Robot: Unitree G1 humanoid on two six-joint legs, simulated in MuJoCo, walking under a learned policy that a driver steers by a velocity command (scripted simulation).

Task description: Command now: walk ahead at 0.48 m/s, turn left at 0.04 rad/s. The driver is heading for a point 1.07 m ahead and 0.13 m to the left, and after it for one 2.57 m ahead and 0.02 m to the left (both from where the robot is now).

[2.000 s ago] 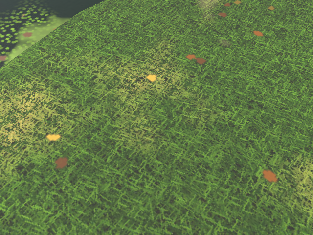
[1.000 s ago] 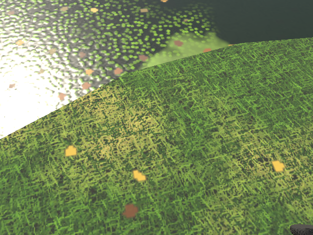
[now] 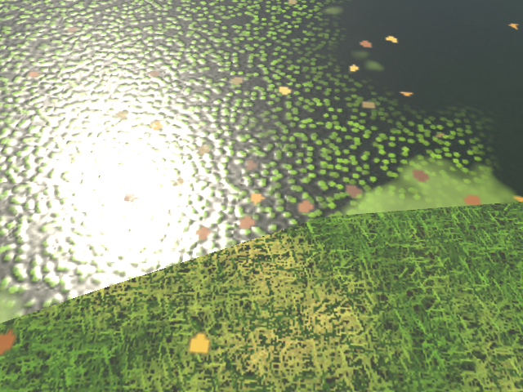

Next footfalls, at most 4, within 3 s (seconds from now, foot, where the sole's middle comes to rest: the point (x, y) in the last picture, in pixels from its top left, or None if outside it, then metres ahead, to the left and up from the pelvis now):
0.32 right None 0.36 -0.14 -0.78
0.82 left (228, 324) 0.68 0.09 -0.78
1.34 right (302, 240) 0.96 -0.13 -0.78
1.84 left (215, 194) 1.22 0.15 -0.87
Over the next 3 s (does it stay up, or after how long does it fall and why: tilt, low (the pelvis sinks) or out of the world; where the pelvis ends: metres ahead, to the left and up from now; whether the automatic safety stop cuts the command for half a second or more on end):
stays up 1.55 0.05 -0.09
